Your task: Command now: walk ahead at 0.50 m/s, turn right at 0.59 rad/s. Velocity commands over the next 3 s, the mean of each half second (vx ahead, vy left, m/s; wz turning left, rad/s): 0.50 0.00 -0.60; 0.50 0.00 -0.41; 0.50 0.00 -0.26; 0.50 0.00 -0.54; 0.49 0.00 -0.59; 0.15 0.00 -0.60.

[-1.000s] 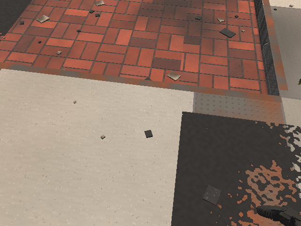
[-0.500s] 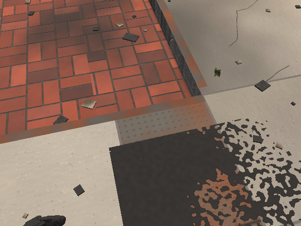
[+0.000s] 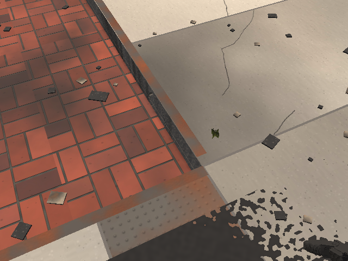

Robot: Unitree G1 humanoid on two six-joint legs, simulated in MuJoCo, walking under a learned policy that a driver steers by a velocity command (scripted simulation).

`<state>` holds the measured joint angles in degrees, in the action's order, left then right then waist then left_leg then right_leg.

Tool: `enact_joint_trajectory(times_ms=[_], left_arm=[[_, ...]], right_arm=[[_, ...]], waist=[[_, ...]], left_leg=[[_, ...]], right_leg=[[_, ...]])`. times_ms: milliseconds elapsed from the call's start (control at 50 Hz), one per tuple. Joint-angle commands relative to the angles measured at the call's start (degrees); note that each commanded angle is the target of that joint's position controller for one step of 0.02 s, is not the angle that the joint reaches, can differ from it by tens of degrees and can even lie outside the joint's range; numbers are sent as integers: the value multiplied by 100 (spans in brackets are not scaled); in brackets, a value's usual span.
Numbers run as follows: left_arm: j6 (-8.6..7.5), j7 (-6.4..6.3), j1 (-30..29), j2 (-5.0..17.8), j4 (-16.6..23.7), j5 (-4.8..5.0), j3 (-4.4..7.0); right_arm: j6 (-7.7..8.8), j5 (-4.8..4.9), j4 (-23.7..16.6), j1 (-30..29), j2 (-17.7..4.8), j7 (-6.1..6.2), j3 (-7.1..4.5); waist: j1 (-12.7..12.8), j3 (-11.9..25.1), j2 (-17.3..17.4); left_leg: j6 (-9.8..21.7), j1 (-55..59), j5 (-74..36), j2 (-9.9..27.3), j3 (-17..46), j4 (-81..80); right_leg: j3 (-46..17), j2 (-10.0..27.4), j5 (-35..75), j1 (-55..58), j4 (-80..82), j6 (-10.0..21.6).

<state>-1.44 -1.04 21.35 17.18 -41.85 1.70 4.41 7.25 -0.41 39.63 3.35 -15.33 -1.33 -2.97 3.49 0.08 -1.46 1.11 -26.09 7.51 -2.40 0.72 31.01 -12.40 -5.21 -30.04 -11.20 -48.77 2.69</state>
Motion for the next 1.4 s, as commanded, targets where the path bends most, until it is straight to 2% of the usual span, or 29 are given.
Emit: enact_joint_trajectory(times_ms=[20,40,60,120,300,380,420,460,480,500,520,540,560,580,620,680,780,880,940,960,980,1000,1020,1040,1080,1140,1180,1300,1400], left_arm=[[-112,-10,-53,871,563,55,115],[-83,-17,-364,827,623,-15,125],[-83,4,-558,753,695,-68,140],[9,84,-453,407,732,15,107],[-36,280,-1606,108,1041,-31,-29],[-38,415,-2106,132,1275,-3,-36],[-7,437,-1935,311,1309,-33,55],[44,392,-818,701,1065,-43,286],[92,296,221,1060,792,-26,481],[82,206,327,1737,748,29,586],[-43,255,399,1532,959,-12,468],[-136,298,254,1111,874,-59,338],[-193,299,-4,966,833,-51,282],[-213,291,-400,828,866,-51,234],[-231,248,-807,661,979,-141,156],[-275,147,-744,751,836,-109,167],[-239,54,-346,774,529,-103,135],[-210,70,49,838,227,-60,139],[-139,51,-48,876,146,-69,155],[-122,58,-115,790,166,-74,122],[-116,56,-156,592,240,-137,31],[-182,57,505,230,308,-78,-89],[-238,60,528,324,280,-59,-114],[-265,87,-24,759,355,30,-2],[-297,98,-833,678,551,-82,-21],[-238,117,-515,443,431,-99,-27],[-206,95,-639,354,455,-114,-57],[-260,193,-1598,134,655,-99,-153],[-280,380,-2255,93,955,-43,-180]], right_arm=[[-44,70,-71,1408,-805,49,-309],[-89,12,-97,1121,-709,61,-256],[-116,-12,-52,954,-594,71,-216],[-60,0,68,882,-511,94,-190],[-161,48,427,1113,-1000,147,-308],[-288,166,572,1360,-1218,150,-368],[-355,230,571,1310,-1392,178,-422],[-427,293,543,1201,-1484,219,-452],[-415,243,492,1219,-1301,244,-378],[-328,-54,177,1631,-499,187,-121],[-106,38,30,1403,-625,115,-59],[10,273,-141,763,-1038,57,-173],[80,287,-210,611,-978,48,-135],[95,143,-132,614,-950,93,-142],[-18,26,-67,797,-1019,104,-199],[-174,-57,-59,752,-787,115,-141],[-161,-1,-219,-221,-420,26,36],[-88,77,-428,-688,-667,-87,-30],[-43,70,-358,-253,-782,-108,-103],[-27,42,-195,303,-908,-73,-189],[-5,-15,-49,1163,-1153,-37,-275],[-30,-91,71,1907,-1662,-18,-417],[-73,54,233,2180,-1332,-88,-344],[-92,140,199,1906,-982,-80,-230],[-163,36,114,1291,-723,-60,-109],[-107,3,114,1064,-591,-58,-41],[-76,33,188,1117,-716,-29,-65],[-118,28,474,1471,-920,62,-85],[-243,69,722,1761,-1048,79,-114]], waist=[[-840,793,976],[-744,409,596],[-652,106,576],[-451,-37,859],[-750,-316,482],[-838,-498,487],[-610,-299,656],[98,363,688],[595,868,420],[89,1231,-1191],[207,2260,-1042],[386,1569,-533],[174,927,-316],[-88,565,32],[-419,377,-118],[-484,243,-62],[-29,-8,-263],[128,-272,-334],[-155,-182,-509],[-437,149,-441],[-819,889,-185],[-787,1851,1118],[-862,1976,1843],[-937,1105,1162],[-728,52,368],[-375,18,757],[-352,-13,638],[-723,-186,512],[-915,-475,396]], left_leg=[[1109,3753,2341,2396,3559,-1410],[949,3057,1599,2151,2789,-1483],[908,2538,974,1931,2254,-1604],[905,1941,170,1659,1239,-1989],[802,2326,-1334,1615,-485,-2131],[687,2882,-1844,1830,-806,-1943],[578,3130,-3534,1861,-1030,-1354],[408,2935,-4811,1706,-1289,265],[192,1870,-3916,1493,-1348,1759],[-160,-724,1260,578,-1237,3901],[-183,-1626,2764,38,218,4914],[-88,-2134,2237,356,488,4909],[-6,-2052,1728,582,430,4410],[-44,-1726,1411,779,414,3912],[-149,-1063,1066,925,444,3420],[-426,-877,688,859,261,2714],[-499,-360,-1286,585,80,674],[-188,-566,-1057,498,208,-61],[94,-72,-401,368,31,-308],[253,732,-458,235,-117,-476],[567,2109,-671,761,376,-265],[1444,4319,177,1999,2587,-428],[1698,4727,1500,2424,4255,-1329],[1462,4131,2241,2338,3842,-1478],[1175,2630,1418,1846,2542,-1742],[1194,1809,286,1465,1741,-2081],[1258,1762,-304,1444,1311,-2228],[946,2006,-1119,1279,102,-2391],[841,2826,-1414,1613,-224,-2240]], right_leg=[[179,521,291,-3547,-2663,-154],[361,714,704,-3349,-2576,-189],[377,862,976,-3230,-2324,-207],[568,1114,1249,-2819,-1921,-234],[1071,1112,3101,-2865,338,-250],[1408,974,2717,-2727,1025,-36],[1687,672,2135,-2204,1186,194],[1922,210,2062,-631,1550,536],[1515,255,2320,1079,1770,787],[-1296,1780,1951,3058,1961,1629],[-3641,2474,938,3605,2930,2261],[-2899,2309,1119,3192,3171,1887],[-2134,2069,1567,2364,3183,1686],[-1590,1829,2165,1582,3206,1507],[-1115,1575,2969,677,3428,1442],[-582,1424,3658,61,3575,1471],[99,1064,3029,-308,3598,1039],[-409,1557,2682,488,3249,978],[-515,1663,3614,859,2769,815],[-325,1384,4388,823,2149,682],[-49,1071,4195,294,903,490],[532,249,2400,-1662,-1224,1],[351,14,-262,-2793,-2223,-108],[217,348,3,-3362,-2652,-64],[629,839,837,-3288,-2189,-11],[740,1133,1363,-2623,-1567,-111],[848,1157,1667,-2767,-1233,-204],[1032,1053,3406,-2664,662,-228],[1133,891,3320,-2859,1424,-58]])
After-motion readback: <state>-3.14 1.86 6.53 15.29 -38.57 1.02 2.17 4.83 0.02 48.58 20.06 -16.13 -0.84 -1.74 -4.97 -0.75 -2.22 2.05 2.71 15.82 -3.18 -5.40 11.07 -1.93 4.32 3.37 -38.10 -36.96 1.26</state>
